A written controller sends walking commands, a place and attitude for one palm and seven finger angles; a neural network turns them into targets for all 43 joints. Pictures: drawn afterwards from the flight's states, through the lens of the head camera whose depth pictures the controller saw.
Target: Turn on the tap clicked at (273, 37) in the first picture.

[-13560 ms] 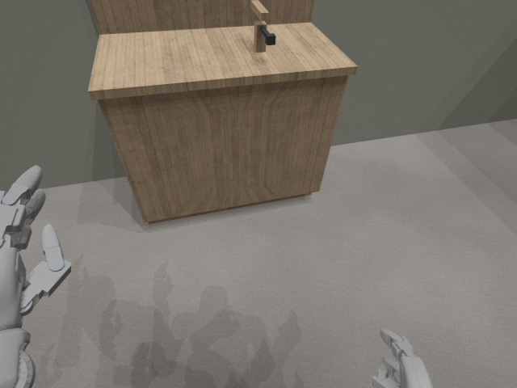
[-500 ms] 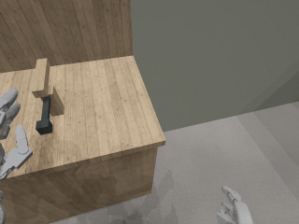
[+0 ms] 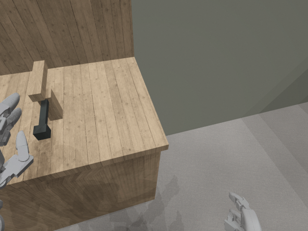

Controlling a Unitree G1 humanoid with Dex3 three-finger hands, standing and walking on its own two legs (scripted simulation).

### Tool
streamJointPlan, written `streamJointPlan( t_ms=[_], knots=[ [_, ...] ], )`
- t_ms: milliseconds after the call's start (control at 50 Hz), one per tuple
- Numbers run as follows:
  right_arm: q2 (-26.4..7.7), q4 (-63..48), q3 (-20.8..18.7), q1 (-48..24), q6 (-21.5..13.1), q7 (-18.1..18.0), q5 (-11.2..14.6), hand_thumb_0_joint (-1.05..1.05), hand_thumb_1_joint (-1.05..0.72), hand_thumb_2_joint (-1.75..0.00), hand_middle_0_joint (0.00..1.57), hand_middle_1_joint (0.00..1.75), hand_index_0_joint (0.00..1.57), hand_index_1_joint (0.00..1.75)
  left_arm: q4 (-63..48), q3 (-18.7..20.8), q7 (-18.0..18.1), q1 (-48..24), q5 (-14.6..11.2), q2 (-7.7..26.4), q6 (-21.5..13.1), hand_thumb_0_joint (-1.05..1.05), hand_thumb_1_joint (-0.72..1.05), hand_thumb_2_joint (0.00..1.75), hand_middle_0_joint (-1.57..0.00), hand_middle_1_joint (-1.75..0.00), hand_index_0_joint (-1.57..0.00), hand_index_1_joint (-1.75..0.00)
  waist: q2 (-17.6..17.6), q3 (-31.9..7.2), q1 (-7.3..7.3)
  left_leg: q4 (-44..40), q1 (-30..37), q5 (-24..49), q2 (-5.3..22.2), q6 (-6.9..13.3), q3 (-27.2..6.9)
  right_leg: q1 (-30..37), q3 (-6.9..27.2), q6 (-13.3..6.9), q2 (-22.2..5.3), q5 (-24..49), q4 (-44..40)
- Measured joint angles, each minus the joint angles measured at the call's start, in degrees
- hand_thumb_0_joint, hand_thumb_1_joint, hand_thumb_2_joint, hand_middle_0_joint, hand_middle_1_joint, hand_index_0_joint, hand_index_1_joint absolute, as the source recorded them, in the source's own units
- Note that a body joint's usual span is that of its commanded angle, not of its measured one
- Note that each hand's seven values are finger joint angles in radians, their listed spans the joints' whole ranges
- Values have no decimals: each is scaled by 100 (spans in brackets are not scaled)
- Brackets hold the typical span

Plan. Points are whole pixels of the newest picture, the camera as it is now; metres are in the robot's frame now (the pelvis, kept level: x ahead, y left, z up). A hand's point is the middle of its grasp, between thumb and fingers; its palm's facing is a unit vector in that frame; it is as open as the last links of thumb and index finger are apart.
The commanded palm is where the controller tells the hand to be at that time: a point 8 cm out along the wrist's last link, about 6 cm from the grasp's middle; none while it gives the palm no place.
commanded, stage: shuffle to correct the standing spot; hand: left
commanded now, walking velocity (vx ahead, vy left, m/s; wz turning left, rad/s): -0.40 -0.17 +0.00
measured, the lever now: (42, 132) +0.32 +0.29 +0.09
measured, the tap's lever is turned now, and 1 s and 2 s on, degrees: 0 0 0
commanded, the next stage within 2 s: come to a stop and stand still in 1.22 s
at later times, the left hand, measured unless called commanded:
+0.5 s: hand (9, 173) +0.18 +0.26 +0.17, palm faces +0.36 -0.84 -0.40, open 7.5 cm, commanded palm +0.13 +0.29 +0.18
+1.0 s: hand (40, 145) +0.23 +0.22 +0.17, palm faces +0.32 -0.84 -0.43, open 7.5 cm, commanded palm +0.16 +0.26 +0.18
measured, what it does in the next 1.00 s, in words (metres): stands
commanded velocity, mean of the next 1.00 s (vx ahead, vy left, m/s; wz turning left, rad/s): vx -0.15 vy -0.19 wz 0.00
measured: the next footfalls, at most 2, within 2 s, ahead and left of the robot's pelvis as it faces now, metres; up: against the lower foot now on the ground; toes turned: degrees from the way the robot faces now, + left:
left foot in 1.60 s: -0.09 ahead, +0.11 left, +0.00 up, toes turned +5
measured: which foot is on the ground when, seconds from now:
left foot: down 0.00-1.00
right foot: down 0.00-1.00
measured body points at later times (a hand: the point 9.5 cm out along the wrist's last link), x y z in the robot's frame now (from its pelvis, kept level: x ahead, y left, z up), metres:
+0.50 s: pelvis -0.03 +0.01 +0.00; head +0.00 +0.03 +0.45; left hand +0.16 +0.30 +0.19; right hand +0.12 -0.22 -0.09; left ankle +0.03 +0.15 -0.73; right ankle -0.02 -0.08 -0.73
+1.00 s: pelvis +0.00 -0.02 +0.00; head +0.05 +0.00 +0.45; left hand +0.21 +0.27 +0.20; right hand +0.17 -0.26 -0.08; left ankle +0.02 +0.14 -0.73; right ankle -0.02 -0.08 -0.73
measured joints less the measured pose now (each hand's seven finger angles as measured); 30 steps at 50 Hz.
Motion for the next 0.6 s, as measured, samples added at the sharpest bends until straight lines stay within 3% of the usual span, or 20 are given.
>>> streamJointPlan(
  t_ms=[260, 360, 420, 540, 600],
  knots=[
    [18, -130, 6, -161, -166, 10, -38, 1, -91, -90, 20, 30, 21, 30, -155, 199, -25, -270, 70, 113, -301, 2, 89, 89, -21, -30, -21, -31, 27, 226, 56, -62, -211, 265, 60, -4, -55, -191, -54, 16, 60, 281, -98],
    [11, -99, 9, -30, -125, 7, 7, 1, -91, -90, 20, 30, 21, 30, -162, 73, -4, 80, 8, 27, -194, 1, 89, 89, -22, -30, -21, -31, 38, 98, 16, 170, -335, -179, -35, 153, -32, -306, -25, 18, -18, 231, 55],
    [-19, -6, 31, 101, -100, -40, -20, 1, -91, -90, 20, 30, 21, 30, -143, -10, 56, 158, 4, -45, -96, 1, 88, 89, -22, -30, -21, -31, 4, 29, 24, 74, -248, 22, -88, 173, 10, -282, 2, 72, -82, 174, 128],
    [74, 107, 95, 189, -87, -66, -54, 2, -91, -90, 20, 30, 21, 30, 122, 81, 135, -233, 122, -43, -13, 2, 88, 89, -22, -30, -21, -31, -45, 16, 88, -83, -138, 248, -94, 137, 51, -265, -102, 279, -195, -104, 211],
    [141, 55, 128, 145, -140, 9, -55, 2, -91, -90, 20, 30, 21, 30, 193, 112, 137, -457, 156, -75, -4, 2, 89, 89, -21, -30, -20, -31, 3, 118, 86, -90, -115, 257, -56, 107, 37, -193, -237, 253, -231, 132, 70]
  ],
)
